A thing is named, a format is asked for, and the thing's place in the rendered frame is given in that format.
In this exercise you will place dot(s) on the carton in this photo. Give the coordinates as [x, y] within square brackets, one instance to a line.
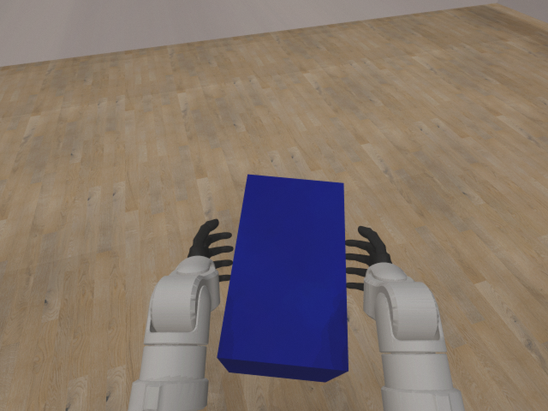
[286, 308]

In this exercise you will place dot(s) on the robot right hand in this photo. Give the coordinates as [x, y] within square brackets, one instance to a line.
[376, 248]

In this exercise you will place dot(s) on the robot left hand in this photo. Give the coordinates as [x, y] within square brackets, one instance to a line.
[203, 240]

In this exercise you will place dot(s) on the right robot forearm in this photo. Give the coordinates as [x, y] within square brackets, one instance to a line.
[409, 327]

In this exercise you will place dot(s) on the left robot forearm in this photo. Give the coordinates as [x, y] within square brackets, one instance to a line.
[172, 373]

